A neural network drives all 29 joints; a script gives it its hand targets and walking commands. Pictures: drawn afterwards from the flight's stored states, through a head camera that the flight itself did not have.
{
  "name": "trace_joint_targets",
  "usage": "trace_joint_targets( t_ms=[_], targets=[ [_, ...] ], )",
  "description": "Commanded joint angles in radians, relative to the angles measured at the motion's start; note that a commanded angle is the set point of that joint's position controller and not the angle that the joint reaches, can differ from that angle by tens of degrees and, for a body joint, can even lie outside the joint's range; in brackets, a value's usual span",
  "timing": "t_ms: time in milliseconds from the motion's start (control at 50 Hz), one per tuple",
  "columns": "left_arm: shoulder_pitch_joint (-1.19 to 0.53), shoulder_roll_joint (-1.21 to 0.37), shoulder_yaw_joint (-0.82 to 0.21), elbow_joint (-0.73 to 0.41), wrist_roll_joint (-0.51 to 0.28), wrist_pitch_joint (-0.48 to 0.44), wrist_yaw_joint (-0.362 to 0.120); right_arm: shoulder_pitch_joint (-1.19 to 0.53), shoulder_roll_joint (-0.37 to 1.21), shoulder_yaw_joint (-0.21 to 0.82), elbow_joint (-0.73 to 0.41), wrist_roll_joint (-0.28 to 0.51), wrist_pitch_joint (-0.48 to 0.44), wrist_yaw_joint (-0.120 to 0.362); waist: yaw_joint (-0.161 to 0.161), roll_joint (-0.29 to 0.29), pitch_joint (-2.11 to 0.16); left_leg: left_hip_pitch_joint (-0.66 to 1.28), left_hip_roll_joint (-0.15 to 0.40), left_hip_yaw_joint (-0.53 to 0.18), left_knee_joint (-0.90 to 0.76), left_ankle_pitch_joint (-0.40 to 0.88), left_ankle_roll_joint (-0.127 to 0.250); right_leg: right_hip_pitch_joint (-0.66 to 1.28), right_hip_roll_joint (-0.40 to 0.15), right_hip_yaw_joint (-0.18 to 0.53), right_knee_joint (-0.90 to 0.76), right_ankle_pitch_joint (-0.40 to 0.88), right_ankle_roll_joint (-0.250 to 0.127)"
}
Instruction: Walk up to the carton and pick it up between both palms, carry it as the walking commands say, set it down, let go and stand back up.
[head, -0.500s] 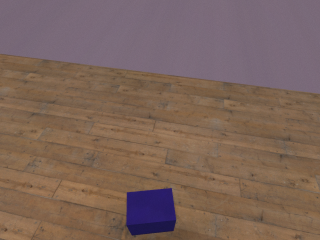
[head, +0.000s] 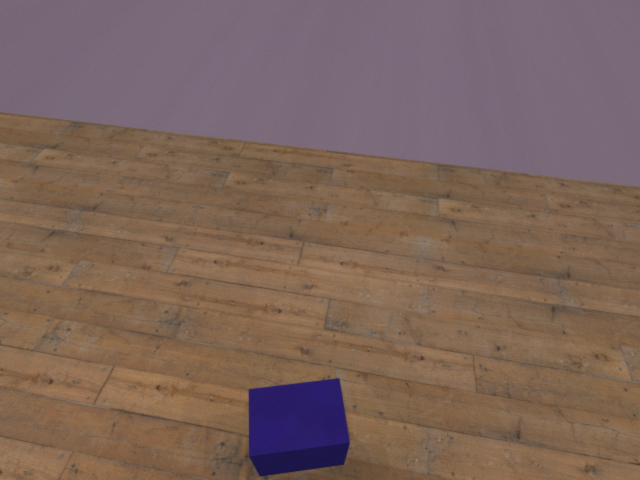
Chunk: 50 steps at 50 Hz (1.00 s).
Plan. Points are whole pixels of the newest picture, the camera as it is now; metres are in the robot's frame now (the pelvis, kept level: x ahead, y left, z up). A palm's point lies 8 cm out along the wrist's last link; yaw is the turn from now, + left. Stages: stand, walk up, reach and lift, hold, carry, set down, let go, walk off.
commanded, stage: walk up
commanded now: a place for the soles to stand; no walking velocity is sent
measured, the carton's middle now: (298, 428) +0.36 +0.05 -0.64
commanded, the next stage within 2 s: none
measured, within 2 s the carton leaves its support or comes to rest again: neither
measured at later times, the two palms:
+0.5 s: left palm out of the picture +0.07 +0.19 -0.13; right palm out of the picture +0.04 -0.31 -0.15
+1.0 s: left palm out of the picture -0.05 +0.20 -0.13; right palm out of the picture -0.05 -0.28 -0.13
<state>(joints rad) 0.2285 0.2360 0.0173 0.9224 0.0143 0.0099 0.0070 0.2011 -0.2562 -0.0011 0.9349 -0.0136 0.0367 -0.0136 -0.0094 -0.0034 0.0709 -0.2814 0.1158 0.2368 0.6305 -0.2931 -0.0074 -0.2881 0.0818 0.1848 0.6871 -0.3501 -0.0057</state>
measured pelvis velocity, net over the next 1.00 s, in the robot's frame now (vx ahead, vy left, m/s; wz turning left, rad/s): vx -0.08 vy -0.05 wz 0.11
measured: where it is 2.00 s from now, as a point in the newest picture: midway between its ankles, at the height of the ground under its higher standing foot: outside the picture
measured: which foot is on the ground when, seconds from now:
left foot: down 0.00-0.36, up 0.38-0.64, down 0.66-1.00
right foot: down 0.00-1.00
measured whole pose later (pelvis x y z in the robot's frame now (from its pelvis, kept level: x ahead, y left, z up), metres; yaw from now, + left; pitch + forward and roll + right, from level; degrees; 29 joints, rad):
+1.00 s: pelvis -0.08 -0.05 +0.01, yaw +6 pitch -3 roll +0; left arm 0.18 0.22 0.00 1.03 0.01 0.01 0.01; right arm 0.34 -0.18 0.00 0.95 0.01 0.00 0.00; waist 0.00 0.00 0.05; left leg -0.24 -0.02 -0.07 0.59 -0.30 0.00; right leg -0.29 -0.01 -0.10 0.54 -0.20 -0.03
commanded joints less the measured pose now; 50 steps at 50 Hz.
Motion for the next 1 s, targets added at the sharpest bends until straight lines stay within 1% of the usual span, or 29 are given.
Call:
trace_joint_targets(
  t_ms=[0,60,80,120,140,160,180,220,240,280,300,320,340,360,380,400,440,520,560,600,620,640,660,680,700,740,780,820,980],
  targets=[
    [0.011,0.17,0.036,-0.075,-0.002,-0.016,0.006,-0.006,-0.15,-0.03,-0.071,0.002,-0.014,-0.004,0.0,-0.035,-0.038,0.174,0.061,-0.161,-0.124,-0.015,0.09,-0.173,-0.103,0.155,-0.192,0.208,-0.079],
    [0.004,0.172,0.031,-0.072,-0.005,-0.018,0.007,0.013,-0.144,-0.027,-0.069,0.005,-0.018,-0.001,-0.008,-0.052,-0.056,0.214,0.036,-0.163,-0.118,0.01,0.083,-0.184,-0.105,0.189,-0.212,0.216,-0.081],
    [-0.05,0.212,0.036,-0.091,-0.007,0.001,0.008,-0.038,-0.169,-0.034,-0.081,0.023,-0.02,-0.016,-0.002,-0.073,-0.031,0.19,0.069,-0.198,-0.073,0.251,0.09,-0.193,-0.097,0.147,-0.117,0.419,-0.067],
    [-0.017,0.189,0.03,-0.095,-0.008,0.012,0.01,-0.002,-0.216,-0.043,-0.075,0.015,-0.024,-0.028,-0.007,0.014,-0.147,0.227,0.184,-0.233,-0.09,0.474,0.175,-0.142,-0.061,0.034,0.083,0.452,-0.036],
    [-0.009,0.172,0.031,-0.099,-0.004,0.018,0.01,0.024,-0.229,-0.051,-0.068,0.008,-0.021,-0.034,-0.016,0.063,-0.177,0.227,0.271,-0.271,-0.13,0.527,0.232,-0.141,-0.04,-0.038,0.185,0.342,-0.013],
    [-0.022,0.158,0.03,-0.109,0.004,0.025,0.007,0.012,-0.23,-0.051,-0.073,0.0,-0.02,-0.04,-0.023,0.148,-0.159,0.199,0.364,-0.324,-0.184,0.562,0.287,-0.179,-0.028,-0.077,0.305,0.009,0.002],
    [-0.05,0.15,0.032,-0.124,0.015,0.035,0.003,0.014,-0.217,-0.051,-0.08,-0.005,-0.021,-0.045,-0.043,0.182,-0.127,0.165,0.442,-0.376,-0.243,0.523,0.33,-0.237,-0.047,-0.087,0.439,-0.206,0.016],
    [-0.086,0.153,0.038,-0.157,0.022,0.048,-0.004,-0.039,-0.229,-0.058,-0.107,-0.007,-0.027,-0.063,-0.035,0.18,-0.067,0.107,0.485,-0.372,-0.258,0.53,0.353,-0.29,-0.111,-0.046,0.574,-0.324,0.035],
    [-0.083,0.149,0.037,-0.163,0.022,0.049,-0.007,-0.065,-0.228,-0.059,-0.114,-0.013,-0.034,-0.07,-0.014,0.168,-0.07,0.098,0.458,-0.344,-0.237,0.477,0.311,-0.274,-0.157,-0.009,0.521,-0.31,0.037],
    [-0.045,0.134,0.025,-0.144,0.022,0.041,-0.024,-0.14,-0.223,-0.055,-0.137,-0.02,-0.035,-0.061,0.027,0.158,-0.103,0.045,0.352,-0.239,-0.196,0.313,0.206,-0.146,-0.177,-0.098,0.269,-0.182,0.025],
    [0.025,0.122,0.023,-0.107,0.023,0.034,-0.032,-0.173,-0.226,-0.055,-0.15,-0.014,-0.024,-0.049,0.064,0.143,-0.126,-0.039,0.287,-0.164,-0.135,0.236,0.167,-0.001,-0.136,-0.179,0.115,-0.069,0.01],
    [0.096,0.138,0.029,-0.078,0.03,0.026,-0.038,-0.15,-0.208,-0.053,-0.15,-0.012,-0.006,-0.038,0.096,0.031,-0.126,-0.138,0.209,-0.105,0.015,0.091,0.129,0.115,-0.103,-0.173,-0.043,0.016,0.004],
    [0.062,0.247,0.048,-0.107,0.035,0.018,-0.035,-0.085,-0.145,-0.041,-0.173,-0.006,0.011,-0.029,0.079,-0.308,-0.08,-0.231,0.05,-0.046,0.263,-0.14,0.05,0.034,-0.251,0.143,-0.247,0.131,-0.045],
    [-0.034,0.281,0.047,-0.134,0.017,0.014,-0.022,-0.111,-0.083,-0.023,-0.204,0.025,0.021,-0.032,0.061,-0.348,-0.072,-0.274,-0.114,-0.215,0.427,-0.448,0.022,-0.062,-0.38,0.388,-0.348,0.335,-0.174],
    [-0.057,0.284,0.052,-0.152,0.006,0.014,-0.002,-0.108,-0.1,-0.033,-0.218,0.037,0.021,-0.038,0.059,-0.245,-0.088,-0.232,-0.134,-0.375,0.489,-0.438,0.032,-0.091,-0.396,0.416,-0.35,0.326,-0.21],
    [-0.094,0.249,0.036,-0.158,0.008,0.019,0.016,-0.055,-0.105,-0.042,-0.21,0.04,0.013,-0.038,0.031,-0.191,-0.072,-0.245,-0.13,-0.373,0.521,-0.377,0.037,-0.065,-0.396,0.314,-0.308,0.333,-0.209],
    [-0.192,0.189,0.016,-0.187,0.025,0.036,0.027,0.055,-0.133,-0.062,-0.163,0.025,-0.008,-0.043,-0.011,-0.194,-0.104,-0.237,-0.113,-0.338,0.528,-0.295,0.04,-0.014,-0.392,0.229,-0.285,0.231,-0.211],
    [-0.152,0.158,0.021,-0.158,0.031,0.027,0.035,0.056,-0.124,-0.069,-0.167,0.008,-0.022,-0.026,0.022,-0.139,-0.083,-0.248,-0.103,-0.333,0.472,-0.29,0.024,0.047,-0.44,0.219,-0.303,0.138,-0.233],
    [-0.153,0.155,0.022,-0.131,0.03,0.018,0.035,0.079,-0.102,-0.061,-0.162,0.009,-0.026,-0.015,0.024,-0.128,-0.086,-0.18,-0.087,-0.303,0.328,-0.269,0.02,0.05,-0.428,0.157,-0.314,0.077,-0.223],
    [-0.196,0.15,0.019,-0.112,0.021,0.018,0.028,0.155,-0.074,-0.054,-0.136,0.013,-0.035,-0.007,-0.017,-0.138,-0.093,-0.005,-0.095,-0.253,0.048,-0.18,0.031,-0.013,-0.36,0.034,-0.296,-0.002,-0.17],
    [-0.199,0.144,0.017,-0.105,0.015,0.022,0.021,0.192,-0.07,-0.055,-0.122,0.011,-0.044,-0.006,-0.036,-0.12,-0.075,0.108,-0.103,-0.249,-0.121,-0.064,0.037,-0.089,-0.324,-0.022,-0.268,-0.068,-0.134],
    [-0.169,0.123,0.013,-0.093,0.012,0.026,0.015,0.214,-0.092,-0.062,-0.103,0.007,-0.052,-0.006,-0.019,-0.033,-0.052,0.153,-0.068,-0.367,-0.191,-0.072,0.06,-0.162,-0.271,-0.069,-0.195,-0.142,-0.093],
    [-0.137,0.064,-0.001,-0.096,0.012,0.026,0.007,0.216,-0.133,-0.068,-0.112,0.001,-0.061,-0.009,0.004,0.147,-0.043,0.131,0.102,-0.658,-0.3,-0.15,0.117,-0.24,-0.184,-0.164,0.005,-0.133,-0.038],
    [-0.15,0.066,0.004,-0.073,-0.005,0.024,0.006,0.119,-0.174,-0.067,-0.136,0.008,-0.068,-0.008,0.008,0.162,0.027,-0.082,0.175,-0.752,-0.341,-0.117,0.182,-0.112,-0.129,-0.161,-0.001,-0.107,-0.013],
    [-0.162,0.063,0.006,-0.06,0.0,0.018,0.002,0.087,-0.149,-0.06,-0.127,0.01,-0.068,-0.008,0.015,0.117,0.047,-0.166,0.14,-0.679,-0.34,-0.053,0.182,0.006,-0.14,-0.154,-0.018,-0.074,-0.016],
    [-0.167,0.054,0.002,-0.041,0.01,0.003,-0.006,0.08,-0.132,-0.049,-0.107,0.022,-0.065,0.0,0.028,0.112,0.019,-0.189,0.053,-0.546,-0.314,-0.066,0.116,0.099,-0.126,-0.167,-0.113,0.006,-0.028],
    [-0.143,0.067,0.006,-0.018,0.012,-0.008,-0.008,0.111,-0.121,-0.047,-0.091,0.024,-0.06,0.009,0.024,0.123,0.01,-0.212,0.019,-0.517,-0.327,-0.211,0.082,0.148,-0.129,-0.154,-0.168,0.021,-0.033],
    [-0.133,0.069,0.005,-0.003,0.007,-0.012,-0.003,0.139,-0.106,-0.045,-0.077,0.026,-0.055,0.015,0.019,0.075,0.016,-0.204,-0.006,-0.495,-0.323,-0.266,0.073,0.139,-0.147,-0.135,-0.206,-0.017,-0.038],
    [-0.106,0.123,0.001,0.037,-0.001,-0.017,0.012,0.194,-0.055,-0.033,-0.033,0.022,-0.062,0.01,-0.007,-0.033,0.005,-0.055,-0.092,-0.4,-0.153,-0.09,0.069,-0.023,-0.246,-0.05,-0.394,-0.198,-0.072]
  ],
)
